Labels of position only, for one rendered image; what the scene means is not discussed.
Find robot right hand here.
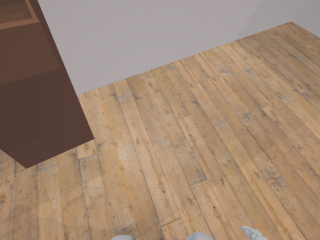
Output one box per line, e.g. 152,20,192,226
241,226,268,240

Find cabinet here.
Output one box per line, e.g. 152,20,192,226
0,0,95,169

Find drawer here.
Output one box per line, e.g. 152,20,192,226
0,0,60,85

